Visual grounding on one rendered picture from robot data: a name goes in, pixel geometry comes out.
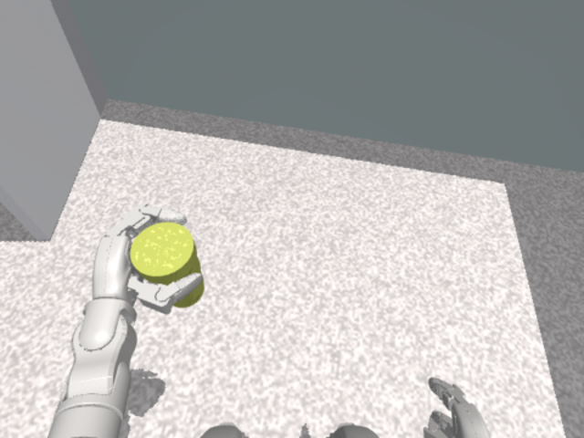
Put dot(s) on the right robot hand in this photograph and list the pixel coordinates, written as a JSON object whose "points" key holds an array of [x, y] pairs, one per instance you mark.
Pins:
{"points": [[466, 421]]}

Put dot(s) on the cup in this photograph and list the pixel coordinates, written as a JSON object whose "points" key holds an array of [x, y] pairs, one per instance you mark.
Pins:
{"points": [[166, 252]]}

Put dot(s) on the left robot hand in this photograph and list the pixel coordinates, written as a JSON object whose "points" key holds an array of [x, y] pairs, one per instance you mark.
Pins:
{"points": [[114, 275]]}

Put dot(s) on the left robot arm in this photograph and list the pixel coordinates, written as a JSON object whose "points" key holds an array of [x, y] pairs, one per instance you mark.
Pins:
{"points": [[93, 402]]}

